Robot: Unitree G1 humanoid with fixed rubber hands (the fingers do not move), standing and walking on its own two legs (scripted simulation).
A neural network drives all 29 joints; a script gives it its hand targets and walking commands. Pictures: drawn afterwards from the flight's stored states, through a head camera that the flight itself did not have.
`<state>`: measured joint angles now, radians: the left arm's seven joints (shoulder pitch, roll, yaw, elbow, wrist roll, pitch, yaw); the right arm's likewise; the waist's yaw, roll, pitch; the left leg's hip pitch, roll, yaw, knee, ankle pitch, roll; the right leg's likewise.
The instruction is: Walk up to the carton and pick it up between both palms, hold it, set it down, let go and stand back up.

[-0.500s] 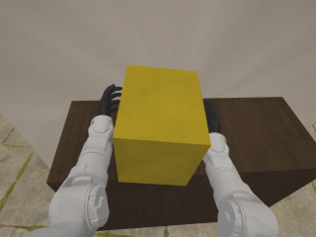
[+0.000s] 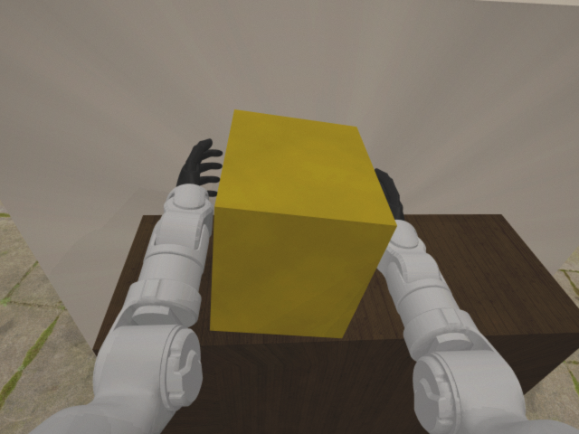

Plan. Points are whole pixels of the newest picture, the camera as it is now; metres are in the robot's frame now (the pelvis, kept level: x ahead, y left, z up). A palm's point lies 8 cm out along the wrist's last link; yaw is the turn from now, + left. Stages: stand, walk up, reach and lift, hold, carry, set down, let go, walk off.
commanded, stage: reach and lift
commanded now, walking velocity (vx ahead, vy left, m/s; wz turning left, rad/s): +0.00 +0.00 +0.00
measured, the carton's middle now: (287, 222) +0.40 +0.00 +0.12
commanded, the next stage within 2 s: hold in 1.40 s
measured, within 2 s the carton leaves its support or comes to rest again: neither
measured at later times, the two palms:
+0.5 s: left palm (190, 174) +0.40 +0.14 +0.20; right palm (397, 192) +0.39 -0.15 +0.19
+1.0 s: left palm (189, 169) +0.40 +0.14 +0.21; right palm (399, 179) +0.39 -0.15 +0.20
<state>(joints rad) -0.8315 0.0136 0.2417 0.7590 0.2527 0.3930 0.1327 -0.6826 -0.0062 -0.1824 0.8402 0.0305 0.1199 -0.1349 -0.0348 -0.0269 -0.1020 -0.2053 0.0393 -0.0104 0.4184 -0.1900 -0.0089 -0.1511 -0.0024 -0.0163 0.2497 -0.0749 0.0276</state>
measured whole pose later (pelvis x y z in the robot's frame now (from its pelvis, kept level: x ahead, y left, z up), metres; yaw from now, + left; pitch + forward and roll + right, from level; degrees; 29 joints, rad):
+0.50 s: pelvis +0.00 +0.00 +0.00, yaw +0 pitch -2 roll -2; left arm -0.84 0.02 0.25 0.59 0.26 0.59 0.14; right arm -0.81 -0.06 -0.14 0.79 0.15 0.31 -0.13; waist -0.06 -0.01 -0.10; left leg -0.20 0.04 -0.01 0.42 -0.19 -0.01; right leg -0.15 0.00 -0.02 0.25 -0.07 0.03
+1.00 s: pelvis +0.00 +0.00 +0.00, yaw +0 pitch -2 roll -2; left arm -0.86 0.02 0.26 0.56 0.21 0.65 0.16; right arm -0.88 -0.09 -0.13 0.78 0.20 0.40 -0.13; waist -0.06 0.00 -0.10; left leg -0.20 0.04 -0.01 0.42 -0.19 -0.01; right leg -0.15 0.00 -0.02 0.25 -0.08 0.03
